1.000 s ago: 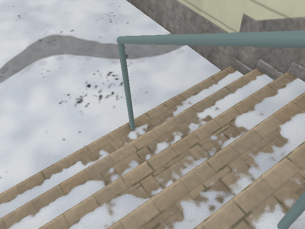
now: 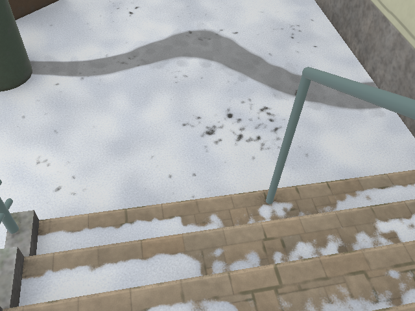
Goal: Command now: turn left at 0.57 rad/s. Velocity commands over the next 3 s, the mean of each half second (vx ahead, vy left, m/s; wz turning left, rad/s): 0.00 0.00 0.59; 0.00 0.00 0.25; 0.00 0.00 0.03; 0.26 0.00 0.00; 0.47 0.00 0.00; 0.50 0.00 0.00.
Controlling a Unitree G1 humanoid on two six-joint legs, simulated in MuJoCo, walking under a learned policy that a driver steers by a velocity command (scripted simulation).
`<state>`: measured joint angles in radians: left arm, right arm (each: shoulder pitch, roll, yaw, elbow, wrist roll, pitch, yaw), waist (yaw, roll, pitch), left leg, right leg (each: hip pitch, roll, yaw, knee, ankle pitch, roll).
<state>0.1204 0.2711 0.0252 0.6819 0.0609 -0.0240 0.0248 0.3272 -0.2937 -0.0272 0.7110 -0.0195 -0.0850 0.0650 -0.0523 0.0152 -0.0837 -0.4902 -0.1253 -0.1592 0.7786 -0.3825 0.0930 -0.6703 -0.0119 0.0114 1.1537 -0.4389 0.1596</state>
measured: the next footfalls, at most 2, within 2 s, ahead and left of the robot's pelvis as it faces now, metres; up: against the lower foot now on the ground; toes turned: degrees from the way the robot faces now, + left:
right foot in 0.22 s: +0.01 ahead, -0.16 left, +0.00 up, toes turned +10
left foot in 0.70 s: -0.03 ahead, +0.09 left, +0.00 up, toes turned +26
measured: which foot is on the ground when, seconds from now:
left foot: down 0.00-0.24, up 0.26-0.68, down 0.70-1.00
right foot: up 0.00-0.20, down 0.22-0.72, up 0.74-0.98, down 1.00-1.00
